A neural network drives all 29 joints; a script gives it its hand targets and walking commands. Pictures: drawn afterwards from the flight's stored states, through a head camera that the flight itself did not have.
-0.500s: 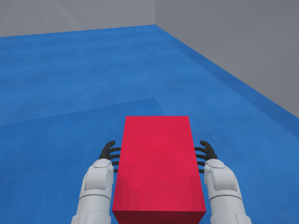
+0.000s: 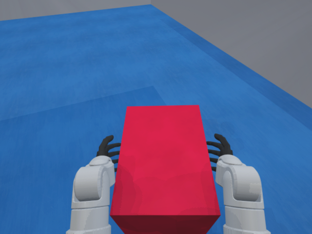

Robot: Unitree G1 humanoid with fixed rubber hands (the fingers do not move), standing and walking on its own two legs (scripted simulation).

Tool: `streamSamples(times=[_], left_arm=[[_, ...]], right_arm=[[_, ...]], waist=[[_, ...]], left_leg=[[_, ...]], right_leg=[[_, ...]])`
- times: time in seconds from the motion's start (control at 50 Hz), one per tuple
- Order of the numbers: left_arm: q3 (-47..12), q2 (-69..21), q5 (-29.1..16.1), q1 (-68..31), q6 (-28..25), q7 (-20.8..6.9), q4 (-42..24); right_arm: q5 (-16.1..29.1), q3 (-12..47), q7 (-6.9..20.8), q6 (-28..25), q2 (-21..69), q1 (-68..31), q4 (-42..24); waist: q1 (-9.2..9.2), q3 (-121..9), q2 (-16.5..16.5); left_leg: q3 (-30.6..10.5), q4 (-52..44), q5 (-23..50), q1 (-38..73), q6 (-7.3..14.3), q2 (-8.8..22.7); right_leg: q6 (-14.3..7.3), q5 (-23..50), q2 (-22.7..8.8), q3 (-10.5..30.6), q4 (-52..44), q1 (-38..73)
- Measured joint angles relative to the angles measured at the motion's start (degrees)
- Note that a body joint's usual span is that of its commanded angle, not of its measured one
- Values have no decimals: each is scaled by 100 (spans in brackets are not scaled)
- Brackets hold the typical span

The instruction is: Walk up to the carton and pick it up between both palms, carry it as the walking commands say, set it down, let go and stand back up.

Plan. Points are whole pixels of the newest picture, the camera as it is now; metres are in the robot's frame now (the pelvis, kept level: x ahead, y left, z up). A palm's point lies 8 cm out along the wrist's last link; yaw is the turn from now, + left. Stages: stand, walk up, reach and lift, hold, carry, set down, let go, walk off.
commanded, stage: carry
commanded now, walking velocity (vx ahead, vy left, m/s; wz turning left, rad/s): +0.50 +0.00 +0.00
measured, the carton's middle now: (163, 168) +0.32 +0.01 +0.01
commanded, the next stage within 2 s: none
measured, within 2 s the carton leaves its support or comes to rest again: neither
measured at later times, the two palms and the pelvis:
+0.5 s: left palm (103, 108) +0.52 +0.21 +0.06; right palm (185, 105) +0.53 -0.06 +0.07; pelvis +0.24 +0.06 +0.00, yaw +1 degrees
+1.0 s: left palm (116, 59) +0.85 +0.23 +0.08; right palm (176, 56) +0.88 -0.05 +0.07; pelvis +0.57 +0.05 +0.00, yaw +6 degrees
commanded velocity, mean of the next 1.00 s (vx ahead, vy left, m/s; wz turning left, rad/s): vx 0.50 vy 0.00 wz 0.00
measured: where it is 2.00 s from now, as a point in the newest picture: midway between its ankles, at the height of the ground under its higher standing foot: (149, 126)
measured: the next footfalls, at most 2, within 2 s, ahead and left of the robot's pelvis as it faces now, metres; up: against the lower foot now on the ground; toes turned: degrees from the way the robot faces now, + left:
left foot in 0.32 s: +0.27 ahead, +0.16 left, +0.00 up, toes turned +12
right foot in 0.72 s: +0.53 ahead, -0.06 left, +0.00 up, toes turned -9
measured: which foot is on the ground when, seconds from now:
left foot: down 0.00-0.02, up 0.04-0.30, down 0.32-0.74, up 0.76-1.00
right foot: down 0.00-0.36, up 0.38-0.70, down 0.72-1.00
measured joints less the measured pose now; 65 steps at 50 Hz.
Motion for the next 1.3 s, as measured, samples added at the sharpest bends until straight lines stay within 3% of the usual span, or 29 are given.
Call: streamSamples(times=[0.04, 0.1, 0.14, 0.22, 0.3, 0.34, 0.38, 0.42, 0.46, 0.56, 0.68, 0.7, 0.74, 0.78, 0.84, 0.94, 1.06, 1.1, 1.14, 1.18, 1.2, 1.24, 1.3], left_arm=[[-98, -76, 79, -48, 87, 46, -34], [-224, -66, 136, -89, 242, 47, 66], [-201, -67, 181, -97, 350, 23, 110], [-95, -84, 226, -173, 451, 8, 52], [-39, -96, 190, -213, 466, 52, -176], [32, -86, 188, -219, 472, 55, -316], [101, -48, 140, -190, 415, 133, -329], [129, -79, 93, -140, 415, 243, -290], [36, -73, 18, -117, 440, 416, -218], [-42, -85, -19, -179, 394, 436, -247], [-75, -106, 86, -245, 316, 302, -464], [-72, -115, 108, -278, 325, 282, -455], [-93, -151, 172, -394, 253, 233, -271], [-126, -170, 217, -452, 177, 232, -40], [-124, -156, 159, -399, 241, 310, 112], [-50, -127, -33, -311, 271, 460, -63], [-48, -154, -47, -400, 237, 486, -341], [-2, -159, 9, -421, 263, 440, -356], [95, -142, 64, -440, 218, 378, -267], [123, -152, 108, -383, 215, 352, -175], [92, -136, 105, -341, 241, 362, -137], [35, -112, 76, -280, 285, 393, -69], [-10, -107, 52, -261, 282, 403, -82]], right_arm=[[15, -121, 11, 126, -7, 21, -151], [130, -183, -68, 281, -34, 143, -236], [168, -178, -117, 373, -33, 132, -177], [125, -194, -114, 451, 5, -23, -130], [25, -163, -63, 455, 40, -155, -246], [-46, -112, -38, 428, 77, -272, -218], [-110, 16, -87, 297, 102, -340, -2], [-125, 90, -167, 293, 96, -323, 130], [-68, 137, -59, 336, 82, -270, 129], [-6, 85, -108, 343, 59, -199, -99], [109, 83, -242, 338, 62, -204, -449], [103, 70, -247, 359, 64, -212, -477], [69, -48, -228, 352, 62, -237, -473], [74, -164, -219, 314, 60, -224, -367], [128, -185, -257, 351, 49, -186, -178], [84, -99, -231, 330, 69, -248, -136], [-66, -97, -98, 260, 96, -328, -388], [-99, -96, -87, 271, 117, -391, -341], [-130, -49, -84, 154, 132, -438, -128], [-101, -47, -116, 148, 131, -429, 21], [-78, -45, -133, 173, 123, -402, 71], [-5, -44, -191, 225, 103, -335, 117], [128, -33, -304, 241, 77, -257, 24]], waist=[[-73, -46, 78], [-189, -168, -40], [-214, -181, -146], [-128, -9, -262], [-25, 211, -296], [23, 271, -294], [3, 322, -361], [20, 389, -306], [10, 474, -264], [-106, 659, -170], [-180, 645, -70], [-183, 605, -50], [-194, 538, 62], [-158, 525, 81], [-97, 577, -4], [54, 736, -170], [33, 779, -185], [33, 700, -162], [-68, 667, -321], [-99, 698, -303], [-103, 717, -276], [-116, 762, -230], [-163, 865, -174]], left_leg=[[31, 602, -426, -130, -26, 86], [351, 1906, -901, -701, -108, 196], [517, 2191, -863, -1021, -197, 269], [704, 1675, -372, -1383, -310, 387], [989, 630, 343, -1263, -267, 332], [1155, 331, 814, -1034, -63, 266], [1246, 715, 627, -1064, 118, 220], [1226, 663, 283, -891, 144, 245], [1200, 350, 258, -602, 78, 258], [1073, -388, 187, 160, 10, 290], [951, -469, -477, 1000, -250, 391], [911, -271, -715, 1086, -313, 432], [811, 799, -1127, 877, -358, 636], [445, 2572, -1098, 129, -277, 575], [327, 3971, -815, -896, -220, 432], [588, 2748, -208, -1723, -272, 481], [1044, 770, 890, -1638, -209, 338], [1229, 262, 1050, -1270, -68, 238], [1352, 659, 815, -1227, 314, 119], [1367, 697, 443, -1044, 392, 127], [1362, 560, 404, -891, 315, 144], [1352, 207, 363, -548, 271, 155], [1296, -295, 294, -23, 258, 164]], right_leg=[[-171, 554, 39, -96, -71, 133], [-239, 275, -65, -157, -52, 344], [-178, 182, -182, -150, -245, 592], [6, 19, -405, -121, -477, 1077], [235, -456, -614, -129, -292, 1492], [340, -928, -767, -82, 382, 1438], [251, -999, -860, 205, 1912, 797], [134, -949, -657, 468, 3246, 12], [108, -692, -571, 449, 3719, -609], [170, -172, -554, 190, 2428, -1379], [119, 678, -422, -279, 682, -1266], [82, 789, -387, -440, 424, -1088], [-260, 1184, -335, -638, 507, -872], [-407, 668, -343, -689, 780, -744], [-238, 466, -380, -694, 441, -264], [-143, 288, -441, -597, -307, 630], [221, -393, -560, -557, -442, 1627], [348, -865, -669, -503, 105, 1753], [315, -947, -886, -162, 1591, 1260], [230, -869, -682, 363, 3220, 423], [202, -774, -592, 458, 3746, 37], [202, -460, -533, 449, 4109, -595], [241, -83, -569, 304, 3655, -1230]])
